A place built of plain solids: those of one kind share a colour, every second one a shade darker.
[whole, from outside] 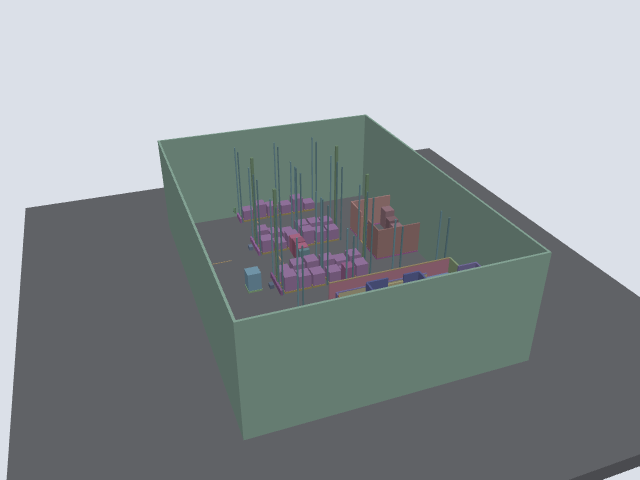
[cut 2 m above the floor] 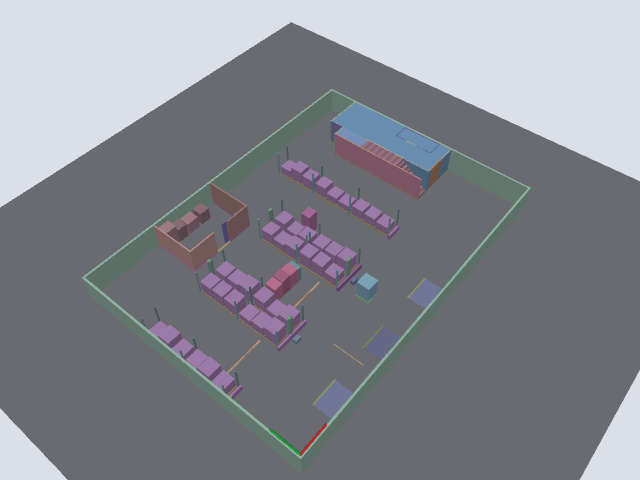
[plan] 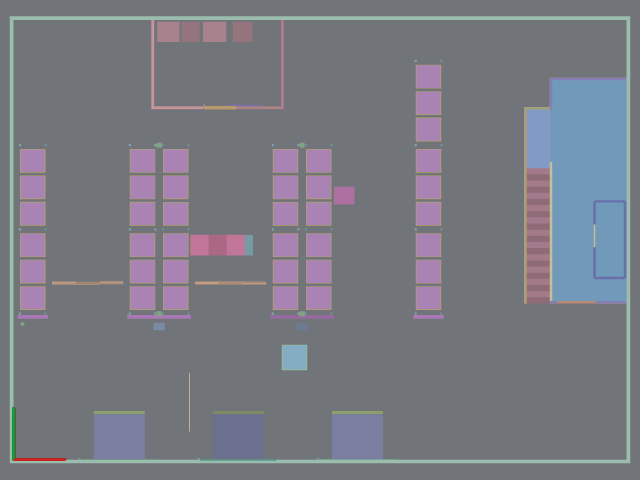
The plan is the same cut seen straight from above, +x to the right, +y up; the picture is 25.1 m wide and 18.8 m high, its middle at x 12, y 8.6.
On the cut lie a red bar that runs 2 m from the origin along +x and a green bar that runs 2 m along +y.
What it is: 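Racking aisles and the goods-in floor of a storage hall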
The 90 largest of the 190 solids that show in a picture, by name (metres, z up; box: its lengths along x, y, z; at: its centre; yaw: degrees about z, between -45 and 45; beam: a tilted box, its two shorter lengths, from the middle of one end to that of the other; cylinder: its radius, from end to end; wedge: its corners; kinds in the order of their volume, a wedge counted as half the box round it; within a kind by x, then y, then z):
{
 "mezz_deck_1": {"box": [3.0, 8.84, 4.7], "at": [22.5, 10.53, 2.3]},
 "wall_1": {"box": [0.15, 17.51, 7.6], "at": [-0.07, 8.61, 3.75]},
 "wall_2": {"box": [24.3, 0.15, 7.6], "at": [12.0, -0.07, 3.75]},
 "wall_3": {"box": [24.3, 0.15, 7.6], "at": [12.0, 17.29, 3.75]},
 "wall_4": {"box": [0.15, 17.51, 7.6], "at": [24.07, 8.61, 3.75]},
 "row_load_1": {"box": [0.95, 0.89, 0.84], "at": [0.75, 6.33, 0.56]},
 "row_load_2": {"box": [0.95, 0.89, 1.19], "at": [0.75, 7.36, 0.74]},
 "row_load_3": {"box": [0.95, 0.89, 0.92], "at": [0.75, 8.4, 0.6]},
 "row_load_4": {"box": [0.95, 0.89, 0.78], "at": [0.75, 9.63, 0.53]},
 "row_load_5": {"box": [0.95, 0.89, 1.2], "at": [0.75, 10.66, 0.74]},
 "row_load_6": {"box": [0.95, 0.89, 0.61], "at": [0.75, 11.7, 0.45]},
 "row_load_7": {"box": [0.95, 0.89, 1.2], "at": [5.05, 6.33, 0.74]},
 "row_load_8": {"box": [0.95, 0.89, 0.81], "at": [5.05, 7.36, 0.55]},
 "row_load_9": {"box": [0.95, 0.89, 0.62], "at": [5.05, 8.4, 0.45]},
 "row_load_10": {"box": [0.95, 0.89, 1.08], "at": [5.05, 9.63, 0.68]},
 "row_load_11": {"box": [0.95, 0.89, 1.07], "at": [5.05, 10.66, 0.67]},
 "row_load_12": {"box": [0.95, 0.89, 0.99], "at": [5.05, 11.7, 0.64]},
 "row_load_13": {"box": [0.95, 0.89, 1.01], "at": [6.35, 6.33, 0.64]},
 "row_load_14": {"box": [0.95, 0.89, 0.59], "at": [6.35, 7.36, 0.43]},
 "row_load_15": {"box": [0.95, 0.89, 1.03], "at": [6.35, 8.4, 0.66]},
 "row_load_16": {"box": [0.95, 0.89, 1.18], "at": [6.35, 9.63, 0.73]},
 "row_load_17": {"box": [0.95, 0.89, 0.92], "at": [6.35, 10.66, 0.6]},
 "row_load_18": {"box": [0.95, 0.89, 0.89], "at": [6.35, 11.7, 0.59]},
 "row_load_19": {"box": [0.95, 0.89, 0.82], "at": [10.65, 6.33, 0.55]},
 "row_load_20": {"box": [0.95, 0.89, 1.14], "at": [10.65, 7.36, 0.71]},
 "row_load_21": {"box": [0.95, 0.89, 1.2], "at": [10.65, 8.4, 0.74]},
 "row_load_22": {"box": [0.95, 0.89, 1.07], "at": [10.65, 9.63, 0.68]},
 "row_load_23": {"box": [0.95, 0.89, 0.78], "at": [10.65, 10.66, 0.53]},
 "row_load_24": {"box": [0.95, 0.89, 0.99], "at": [10.65, 11.7, 0.64]},
 "row_load_25": {"box": [0.95, 0.89, 1.18], "at": [11.95, 6.33, 0.73]},
 "row_load_26": {"box": [0.95, 0.89, 0.99], "at": [11.95, 7.36, 0.64]},
 "row_load_27": {"box": [0.95, 0.89, 0.93], "at": [11.95, 8.4, 0.61]},
 "row_load_28": {"box": [0.95, 0.89, 0.82], "at": [11.95, 9.63, 0.55]},
 "row_load_29": {"box": [0.95, 0.89, 0.62], "at": [11.95, 10.66, 0.45]},
 "row_load_30": {"box": [0.95, 0.89, 0.95], "at": [11.95, 11.7, 0.61]},
 "row_load_31": {"box": [0.95, 0.89, 0.69], "at": [16.25, 6.33, 0.48]},
 "row_load_32": {"box": [0.95, 0.89, 0.8], "at": [16.25, 7.36, 0.54]},
 "row_load_33": {"box": [0.95, 0.89, 0.87], "at": [16.25, 8.4, 0.57]},
 "row_load_34": {"box": [0.95, 0.89, 0.58], "at": [16.25, 9.63, 0.43]},
 "row_load_35": {"box": [0.95, 0.89, 0.65], "at": [16.25, 10.66, 0.47]},
 "row_load_36": {"box": [0.95, 0.89, 0.99], "at": [16.25, 11.7, 0.63]},
 "row_load_37": {"box": [0.95, 0.89, 0.98], "at": [16.25, 12.93, 0.63]},
 "row_load_38": {"box": [0.95, 0.89, 1.14], "at": [16.25, 13.96, 0.71]},
 "row_load_39": {"box": [0.95, 0.89, 0.66], "at": [16.25, 15.0, 0.47]},
 "mezz_steps_1": {"box": [0.9, 0.24, 1.67], "at": [20.55, 7.92, 0.78]},
 "mezz_steps_2": {"box": [0.9, 0.24, 1.87], "at": [20.55, 8.16, 0.88]},
 "mezz_steps_3": {"box": [0.9, 0.24, 2.07], "at": [20.55, 8.4, 0.99]},
 "mezz_steps_4": {"box": [0.9, 0.24, 2.27], "at": [20.55, 8.65, 1.09]},
 "mezz_steps_5": {"box": [0.9, 0.24, 2.48], "at": [20.55, 8.89, 1.19]},
 "mezz_steps_6": {"box": [0.9, 0.24, 2.68], "at": [20.55, 9.13, 1.29]},
 "mezz_steps_7": {"box": [0.9, 0.24, 2.88], "at": [20.55, 9.37, 1.39]},
 "mezz_steps_8": {"box": [0.9, 0.24, 3.08], "at": [20.55, 9.61, 1.49]},
 "mezz_steps_9": {"box": [0.9, 0.24, 3.28], "at": [20.55, 9.85, 1.59]},
 "mezz_steps_10": {"box": [0.9, 0.24, 3.49], "at": [20.55, 10.09, 1.69]},
 "mezz_steps_11": {"box": [0.9, 0.24, 3.69], "at": [20.55, 10.33, 1.79]},
 "mezz_steps_12": {"box": [0.9, 0.24, 3.89], "at": [20.55, 10.57, 1.89]},
 "mezz_steps_13": {"box": [0.9, 0.24, 4.09], "at": [20.55, 10.81, 2.0]},
 "mezz_steps_14": {"box": [0.9, 0.24, 4.29], "at": [20.55, 11.06, 2.1]},
 "mezz_steps_15": {"box": [0.9, 0.24, 4.5], "at": [20.55, 11.3, 2.2]},
 "mezz_head_landing_1": {"box": [0.9, 2.29, 4.7], "at": [20.55, 12.56, 2.3]},
 "mezz_par_whole_1": {"box": [0.1, 5.44, 5.7], "at": [21.05, 8.93, 2.8]},
 "mezz_par_whole_2": {"box": [0.1, 1.15, 5.7], "at": [21.05, 14.28, 2.8]},
 "mezz_par_whole_3": {"box": [3.0, 0.1, 5.7], "at": [22.5, 14.9, 2.8]},
 "mezz_par_whole_4": {"box": [1.2, 0.1, 5.7], "at": [23.4, 6.16, 2.8]},
 "office_1": {"box": [0.1, 1.2, 7.2], "at": [22.75, 7.71, 3.55]},
 "office_2": {"box": [0.1, 0.9, 7.2], "at": [22.75, 9.66, 3.55]},
 "office_3": {"box": [1.2, 0.1, 7.2], "at": [23.35, 7.11, 3.55]},
 "office_4": {"box": [1.2, 0.1, 7.2], "at": [23.35, 10.11, 3.55]},
 "office_5": {"box": [0.1, 3.0, 7.2], "at": [23.95, 8.61, 3.55]},
 "mezz_cheek_whole_1": {"box": [0.1, 7.59, 5.7], "at": [20.05, 9.91, 2.8]},
 "mezz_cheek_1": {"box": [0.1, 7.59, 5.66], "at": [20.05, 9.91, 2.78]},
 "room_stock_1": {"box": [0.88, 0.8, 1.67], "at": [6.06, 16.75, 0.79]},
 "room_stock_2": {"box": [0.72, 0.8, 1.18], "at": [6.93, 16.75, 0.54]},
 "room_stock_3": {"box": [0.92, 0.8, 1.02], "at": [7.87, 16.75, 0.46]},
 "room_stock_4": {"box": [0.78, 0.8, 1.04], "at": [8.97, 16.75, 0.47]},
 "mezz_par_1": {"box": [0.1, 5.44, 5.66], "at": [21.05, 8.93, 2.78]},
 "room_wall_1": {"box": [0.1, 3.38, 2.55], "at": [5.45, 15.52, 1.23]},
 "room_wall_2": {"box": [2.04, 0.1, 2.55], "at": [6.42, 13.78, 1.23]},
 "room_wall_3": {"box": [1.84, 0.1, 2.55], "at": [9.66, 13.78, 1.23]},
 "room_wall_4": {"box": [0.1, 3.38, 2.55], "at": [10.53, 15.52, 1.23]},
 "narrow_pinch_stack_1": {"box": [0.72, 0.81, 1.39], "at": [7.28, 8.4, 0.64]},
 "narrow_pinch_stack_2": {"box": [0.72, 0.81, 1.48], "at": [7.99, 8.4, 0.69]},
 "narrow_pinch_stack_3": {"box": [0.72, 0.81, 1.4], "at": [8.7, 8.4, 0.65]},
 "lane_load_1": {"box": [0.95, 0.95, 1.32], "at": [11.0, 4.0, 0.8]},
 "left_cage_1": {"box": [0.8, 0.7, 1.75], "at": [12.95, 10.33, 0.82]},
 "mezz_gate_base_1": {"box": [1.5, 0.1, 4.7], "at": [22.05, 6.16, 2.3]},
 "mezz_landing_whole_1": {"box": [1.0, 0.1, 5.7], "at": [20.5, 13.76, 2.8]},
 "mezz_landing_1": {"box": [1.0, 0.1, 5.66], "at": [20.5, 13.76, 2.78]},
 "shutter_1": {"box": [3.0, 0.05, 3.25], "at": [8.8, -0.03, 1.57]},
 "office_door_leaf_1": {"box": [0.06, 0.9, 6.8], "at": [22.75, 8.76, 3.35]}
}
